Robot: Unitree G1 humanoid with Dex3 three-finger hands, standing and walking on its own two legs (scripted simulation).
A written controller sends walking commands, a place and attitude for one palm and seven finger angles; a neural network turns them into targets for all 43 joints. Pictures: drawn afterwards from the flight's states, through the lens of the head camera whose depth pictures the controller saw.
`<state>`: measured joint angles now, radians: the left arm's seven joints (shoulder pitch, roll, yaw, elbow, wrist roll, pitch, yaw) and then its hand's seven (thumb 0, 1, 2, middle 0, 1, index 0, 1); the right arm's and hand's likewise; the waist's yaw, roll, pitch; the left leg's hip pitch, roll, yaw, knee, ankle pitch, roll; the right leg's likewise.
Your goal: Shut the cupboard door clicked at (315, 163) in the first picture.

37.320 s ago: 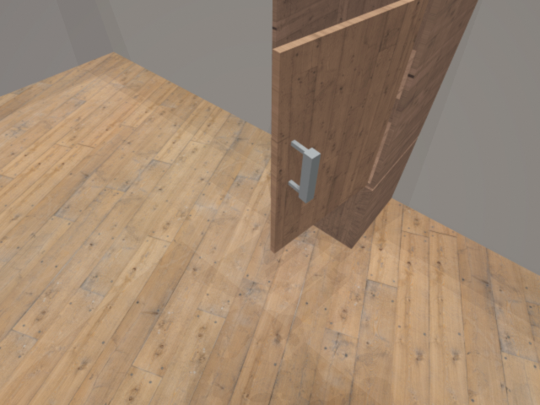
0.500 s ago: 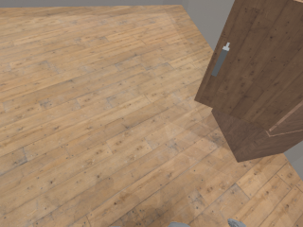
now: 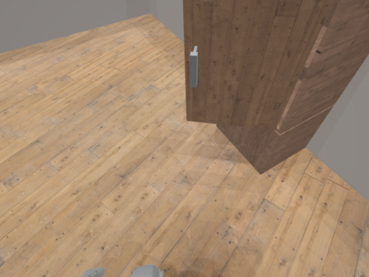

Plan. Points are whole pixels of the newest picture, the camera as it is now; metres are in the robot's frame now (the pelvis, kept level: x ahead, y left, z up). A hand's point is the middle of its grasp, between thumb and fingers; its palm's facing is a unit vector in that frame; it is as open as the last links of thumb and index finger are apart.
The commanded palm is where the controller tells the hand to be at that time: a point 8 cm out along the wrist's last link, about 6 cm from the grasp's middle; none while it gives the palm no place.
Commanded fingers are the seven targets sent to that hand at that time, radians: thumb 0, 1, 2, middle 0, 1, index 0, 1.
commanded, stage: turn to face it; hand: left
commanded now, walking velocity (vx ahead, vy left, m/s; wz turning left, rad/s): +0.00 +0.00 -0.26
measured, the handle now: (194, 67) +0.80 -0.01 -0.01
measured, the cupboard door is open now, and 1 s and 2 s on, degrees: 50 50 50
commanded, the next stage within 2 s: take the last steps up to it in 0.12 s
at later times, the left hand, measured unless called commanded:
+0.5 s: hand out of the picture +0.13 +0.19 -0.16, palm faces -0.19 -0.97 -0.17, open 7.4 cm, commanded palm none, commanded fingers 0.00 0.90 0.90 -0.20 -0.30 -0.20 -0.30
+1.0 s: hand out of the picture +0.14 +0.12 -0.20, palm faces -0.13 -0.98 -0.13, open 7.4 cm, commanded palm none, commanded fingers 0.00 0.90 0.90 -0.20 -0.30 -0.20 -0.30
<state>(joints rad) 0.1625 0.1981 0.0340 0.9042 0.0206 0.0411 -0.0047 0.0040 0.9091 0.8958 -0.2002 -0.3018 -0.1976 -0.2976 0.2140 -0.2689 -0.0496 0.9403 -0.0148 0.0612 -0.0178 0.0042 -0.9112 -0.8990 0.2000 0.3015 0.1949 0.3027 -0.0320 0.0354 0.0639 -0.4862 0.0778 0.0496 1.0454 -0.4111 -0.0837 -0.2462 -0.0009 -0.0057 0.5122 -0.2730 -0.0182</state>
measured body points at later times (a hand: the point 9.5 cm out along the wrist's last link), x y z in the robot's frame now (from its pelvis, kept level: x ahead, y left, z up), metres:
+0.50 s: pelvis +0.02 +0.01 +0.01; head +0.05 +0.02 +0.46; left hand +0.14 +0.24 -0.14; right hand -0.02 -0.23 -0.14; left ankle +0.03 +0.13 -0.74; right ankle -0.01 -0.12 -0.70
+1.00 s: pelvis +0.16 -0.05 -0.02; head +0.19 -0.03 +0.43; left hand +0.15 +0.17 -0.18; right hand +0.19 -0.30 -0.15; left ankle +0.25 +0.03 -0.74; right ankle +0.02 -0.13 -0.71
